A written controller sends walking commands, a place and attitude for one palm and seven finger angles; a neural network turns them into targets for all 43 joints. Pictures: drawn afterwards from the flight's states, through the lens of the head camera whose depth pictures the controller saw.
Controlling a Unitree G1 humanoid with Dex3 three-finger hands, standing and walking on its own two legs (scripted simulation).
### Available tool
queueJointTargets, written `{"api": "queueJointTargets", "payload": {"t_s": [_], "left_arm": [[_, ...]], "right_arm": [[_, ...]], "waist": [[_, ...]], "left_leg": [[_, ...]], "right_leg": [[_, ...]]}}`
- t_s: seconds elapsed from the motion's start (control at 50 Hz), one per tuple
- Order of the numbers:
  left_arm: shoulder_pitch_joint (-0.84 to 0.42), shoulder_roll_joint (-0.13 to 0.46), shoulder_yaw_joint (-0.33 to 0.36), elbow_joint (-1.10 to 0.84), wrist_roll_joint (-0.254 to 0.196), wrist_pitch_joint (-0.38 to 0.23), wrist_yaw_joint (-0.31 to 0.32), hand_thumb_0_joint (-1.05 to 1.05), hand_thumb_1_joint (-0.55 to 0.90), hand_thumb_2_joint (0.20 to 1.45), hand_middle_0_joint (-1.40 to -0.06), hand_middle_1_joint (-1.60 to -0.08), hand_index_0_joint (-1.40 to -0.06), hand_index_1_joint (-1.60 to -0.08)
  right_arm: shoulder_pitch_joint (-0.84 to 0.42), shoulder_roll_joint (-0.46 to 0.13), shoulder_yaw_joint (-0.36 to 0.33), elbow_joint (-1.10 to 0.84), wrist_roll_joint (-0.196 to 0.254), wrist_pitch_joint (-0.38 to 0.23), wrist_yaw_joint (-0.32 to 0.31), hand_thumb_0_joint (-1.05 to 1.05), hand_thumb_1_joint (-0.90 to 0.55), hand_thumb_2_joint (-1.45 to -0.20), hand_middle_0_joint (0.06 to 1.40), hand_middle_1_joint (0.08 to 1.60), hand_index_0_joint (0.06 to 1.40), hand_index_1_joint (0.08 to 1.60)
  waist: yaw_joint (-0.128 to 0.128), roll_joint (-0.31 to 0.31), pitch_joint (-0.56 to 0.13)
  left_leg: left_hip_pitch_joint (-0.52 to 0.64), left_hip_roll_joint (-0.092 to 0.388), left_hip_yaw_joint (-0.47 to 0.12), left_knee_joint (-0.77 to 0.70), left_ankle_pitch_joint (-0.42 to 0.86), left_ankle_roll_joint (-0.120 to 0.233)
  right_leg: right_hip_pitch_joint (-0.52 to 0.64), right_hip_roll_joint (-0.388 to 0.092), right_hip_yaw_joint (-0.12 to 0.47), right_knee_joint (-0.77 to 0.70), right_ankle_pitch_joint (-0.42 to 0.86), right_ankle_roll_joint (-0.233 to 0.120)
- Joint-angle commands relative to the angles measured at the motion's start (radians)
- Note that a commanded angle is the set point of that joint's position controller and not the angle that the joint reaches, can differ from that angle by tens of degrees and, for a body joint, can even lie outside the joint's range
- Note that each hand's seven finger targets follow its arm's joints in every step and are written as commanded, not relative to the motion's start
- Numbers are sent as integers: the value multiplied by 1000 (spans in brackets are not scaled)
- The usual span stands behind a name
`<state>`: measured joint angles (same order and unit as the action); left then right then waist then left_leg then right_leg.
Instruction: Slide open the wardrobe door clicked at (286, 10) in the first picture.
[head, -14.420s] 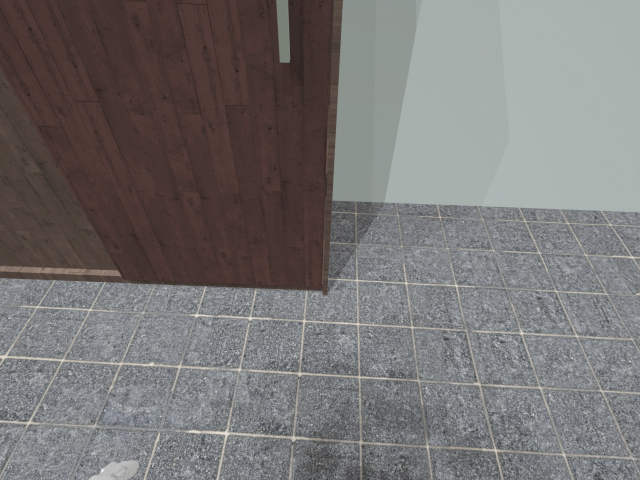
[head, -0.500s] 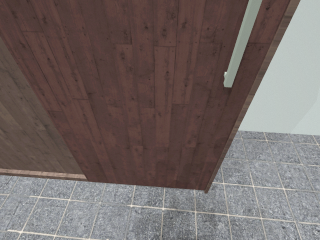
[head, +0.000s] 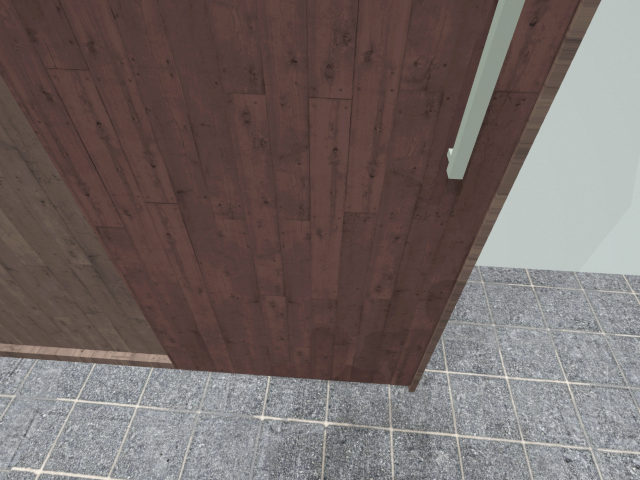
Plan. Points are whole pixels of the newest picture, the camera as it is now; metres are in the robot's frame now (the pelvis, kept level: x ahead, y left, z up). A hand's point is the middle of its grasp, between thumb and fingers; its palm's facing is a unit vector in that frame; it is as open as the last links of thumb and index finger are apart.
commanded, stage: shuffle to correct the standing spot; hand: right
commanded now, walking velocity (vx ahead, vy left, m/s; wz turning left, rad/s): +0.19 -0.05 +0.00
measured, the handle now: (476, 91) +0.53 -0.17 +0.25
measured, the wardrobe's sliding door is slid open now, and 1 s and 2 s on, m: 0.00 0.00 0.00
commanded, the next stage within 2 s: come to a stop and stand still in 0.20 s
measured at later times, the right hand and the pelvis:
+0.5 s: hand out of the picture +0.05 -0.19 -0.20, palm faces +0.04 +0.99 -0.15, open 7.4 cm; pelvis +0.07 -0.03 -0.02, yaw -1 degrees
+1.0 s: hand out of the picture +0.09 -0.21 -0.19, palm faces +0.05 +0.97 -0.23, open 7.3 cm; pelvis +0.06 -0.03 -0.02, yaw -1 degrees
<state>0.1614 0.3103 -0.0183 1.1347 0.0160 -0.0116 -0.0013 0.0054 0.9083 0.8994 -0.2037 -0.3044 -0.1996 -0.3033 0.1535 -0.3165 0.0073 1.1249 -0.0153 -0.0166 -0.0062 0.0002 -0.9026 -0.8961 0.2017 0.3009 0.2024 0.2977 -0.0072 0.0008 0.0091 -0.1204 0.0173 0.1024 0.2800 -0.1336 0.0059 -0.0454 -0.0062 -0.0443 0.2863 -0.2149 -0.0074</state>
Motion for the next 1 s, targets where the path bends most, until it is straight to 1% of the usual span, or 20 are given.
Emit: {"api": "queueJointTargets", "payload": {"t_s": [0.0,0.14,0.26,0.3,0.32,0.36,0.4,0.44,0.48,0.5,0.54,0.58,0.64,0.7,0.74,0.78,0.84,0.88,0.94,0.98], "left_arm": [[89,69,5,-14,10,6,4,0,900,900,-200,-300,-200,-300],[169,7,8,-14,8,-8,15,0,900,900,-200,-300,-200,-300],[280,-42,26,-2,2,-27,33,0,900,900,-200,-300,-200,-300],[386,-18,36,37,5,-31,43,0,900,900,-200,-300,-200,-300],[442,-16,36,64,6,-30,56,0,900,900,-200,-300,-200,-300],[487,-46,28,81,9,-24,76,0,900,900,-200,-300,-200,-300],[421,-52,25,56,3,-21,87,0,900,900,-200,-300,-200,-300],[344,-11,38,16,-16,-22,90,0,900,900,-200,-300,-200,-300],[325,-45,53,-17,-32,-22,81,0,900,900,-200,-300,-200,-300],[324,-89,57,-13,-35,-20,77,0,900,900,-200,-300,-200,-300],[316,-178,55,3,-22,5,78,0,900,900,-200,-300,-200,-300],[358,-207,50,20,-14,13,65,0,900,900,-200,-300,-200,-300],[338,-132,61,6,5,1,63,0,900,900,-200,-300,-200,-300],[317,-93,67,-10,0,-12,73,0,900,900,-200,-300,-200,-300],[304,-80,70,-21,-4,-12,74,0,900,900,-200,-300,-200,-300],[272,-73,73,-37,-2,-12,73,0,900,900,-200,-300,-200,-300],[155,-13,79,-138,-28,-17,52,0,900,900,-200,-300,-200,-300],[222,-82,72,-163,-21,-17,47,0,900,900,-200,-300,-200,-300],[205,-80,65,-165,-8,-1,40,0,900,900,-200,-300,-200,-300],[202,-61,59,-173,1,-1,37,0,900,900,-200,-300,-200,-300]], "right_arm": [[55,-91,-22,-28,-2,6,-11,0,-900,-900,200,300,200,300],[160,-58,-45,-16,-1,2,-9,0,-900,-900,200,300,200,300],[232,1,-66,-6,-1,-3,-16,0,-900,-900,200,300,200,300],[166,76,-51,-35,-3,1,-17,0,-900,-900,200,300,200,300],[109,112,-38,-60,-3,4,-22,0,-900,-900,200,300,200,300],[62,102,-40,-76,1,12,-32,0,-900,-900,200,300,200,300],[85,112,-45,-66,7,17,-30,0,-900,-900,200,300,200,300],[200,70,-63,-41,11,15,-25,0,-900,-900,200,300,200,300],[311,16,-76,-7,14,3,-36,0,-900,-900,200,300,200,300],[288,-6,-77,-3,12,2,-39,0,-900,-900,200,300,200,300],[195,38,-63,-20,3,13,-42,0,-900,-900,200,300,200,300],[132,64,-57,-47,-2,23,-47,0,-900,-900,200,300,200,300],[118,98,-53,-79,10,34,-38,0,-900,-900,200,300,200,300],[92,92,-59,-97,6,32,-41,0,-900,-900,200,300,200,300],[93,84,-62,-104,3,33,-42,0,-900,-900,200,300,200,300],[107,84,-64,-100,-1,32,-40,0,-900,-900,200,300,200,300],[227,44,-53,-58,2,10,-71,0,-900,-900,200,300,200,300],[186,8,-69,-92,2,-9,-55,0,-900,-900,200,300,200,300],[91,62,-29,-127,-1,15,-43,0,-900,-900,200,300,200,300],[102,70,-23,-124,0,10,-37,0,-900,-900,200,300,200,300]], "waist": [[-1,29,53],[-12,49,121],[8,-2,93],[57,-179,98],[75,-235,138],[87,-177,174],[49,-135,172],[-19,-116,68],[-48,5,-57],[-30,63,-55],[10,127,100],[28,131,152],[5,-33,107],[15,-139,8],[13,-155,-15],[3,-115,-7],[-29,-107,-59],[17,-37,-135],[29,-4,7],[23,32,98]], "left_leg": [[2,143,-158,-44,-207,-3],[2,168,-192,6,-253,52],[12,158,-115,170,-38,79],[-160,47,37,400,-69,20],[-314,5,41,474,-282,-9],[-420,29,-21,506,-455,-10],[-293,37,-11,342,-325,-6],[-29,12,18,146,3,-1],[234,166,-135,197,537,83],[210,278,-182,195,673,153],[-24,311,-168,115,564,174],[-126,259,-133,140,358,125],[-84,99,-70,181,95,18],[-54,72,-37,282,196,-1],[-87,49,-38,277,29,-6],[-70,46,-36,232,41,-4],[-16,111,-87,223,437,18],[83,191,-142,306,684,109],[-118,130,-111,224,111,48],[-142,87,-113,198,-3,36]], "right_leg": [[-130,-102,61,-16,-76,5],[-230,-76,28,108,-82,-9],[-191,-84,21,193,74,-19],[-29,-194,154,102,407,-71],[77,-270,250,75,752,-116],[178,-297,253,119,1144,-135],[106,-234,169,150,1173,-90],[13,-170,98,238,1096,-27],[-186,-93,61,352,612,21],[-228,-47,36,365,230,27],[-198,-54,28,343,-235,17],[-164,-82,30,185,-98,12],[-188,-165,96,58,175,-16],[-56,-192,89,101,773,-7],[23,-203,74,127,944,-14],[23,-194,64,151,911,-20],[-81,-161,-6,329,753,8],[-165,-60,-7,343,378,49],[-169,-114,41,130,50,-2],[-222,-128,65,85,42,-23]]}}
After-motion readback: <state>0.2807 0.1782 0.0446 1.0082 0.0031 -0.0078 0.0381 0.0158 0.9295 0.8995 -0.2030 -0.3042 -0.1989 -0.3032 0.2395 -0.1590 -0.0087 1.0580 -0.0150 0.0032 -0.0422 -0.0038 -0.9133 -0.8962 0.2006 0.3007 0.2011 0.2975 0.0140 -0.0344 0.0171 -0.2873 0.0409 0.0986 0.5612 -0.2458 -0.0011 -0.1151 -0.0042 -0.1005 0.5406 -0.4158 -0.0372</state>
